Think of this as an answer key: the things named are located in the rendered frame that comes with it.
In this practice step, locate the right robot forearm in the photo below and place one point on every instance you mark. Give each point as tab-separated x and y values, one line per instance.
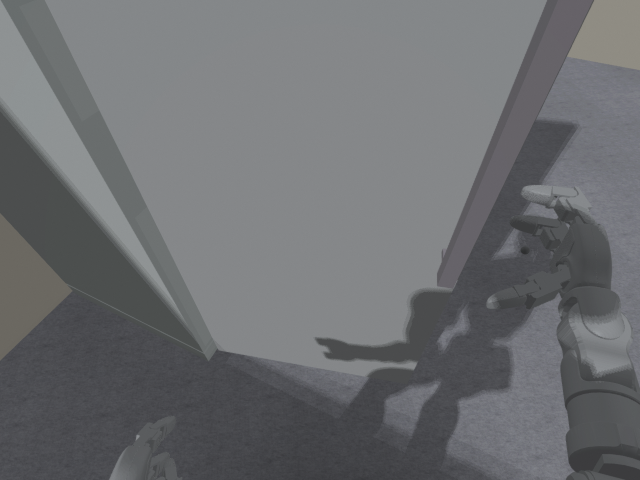
600	387

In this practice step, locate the handle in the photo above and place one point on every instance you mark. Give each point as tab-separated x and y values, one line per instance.
551	41

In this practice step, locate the robot right hand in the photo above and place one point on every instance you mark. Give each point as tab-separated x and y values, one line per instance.
584	249

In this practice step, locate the fridge door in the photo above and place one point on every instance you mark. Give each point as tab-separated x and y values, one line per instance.
305	161

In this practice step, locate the robot left hand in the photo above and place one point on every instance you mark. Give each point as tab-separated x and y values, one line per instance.
136	461

